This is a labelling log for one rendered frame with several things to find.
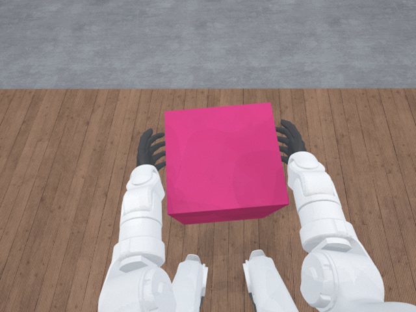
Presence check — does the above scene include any robot left upper arm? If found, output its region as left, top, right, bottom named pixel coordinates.
left=99, top=265, right=177, bottom=312

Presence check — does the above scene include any left robot hand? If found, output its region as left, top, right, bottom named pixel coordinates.
left=136, top=128, right=166, bottom=171

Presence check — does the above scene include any carton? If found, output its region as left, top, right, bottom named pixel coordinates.
left=164, top=103, right=289, bottom=225

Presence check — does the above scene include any right robot forearm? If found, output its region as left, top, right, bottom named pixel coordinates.
left=287, top=151, right=384, bottom=292

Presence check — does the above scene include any right robot hand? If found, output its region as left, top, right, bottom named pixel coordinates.
left=275, top=120, right=307, bottom=165

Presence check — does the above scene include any left robot thigh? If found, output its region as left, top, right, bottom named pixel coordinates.
left=172, top=260, right=208, bottom=312

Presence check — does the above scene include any left robot forearm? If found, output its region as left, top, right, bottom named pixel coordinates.
left=98, top=164, right=165, bottom=312

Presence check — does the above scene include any right robot thigh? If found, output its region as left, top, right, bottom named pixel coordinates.
left=243, top=255, right=299, bottom=312

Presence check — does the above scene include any robot right upper arm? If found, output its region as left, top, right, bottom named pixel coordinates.
left=300, top=249, right=416, bottom=312

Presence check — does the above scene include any robot thigh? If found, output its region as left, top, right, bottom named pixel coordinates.
left=243, top=255, right=299, bottom=312
left=172, top=260, right=208, bottom=312

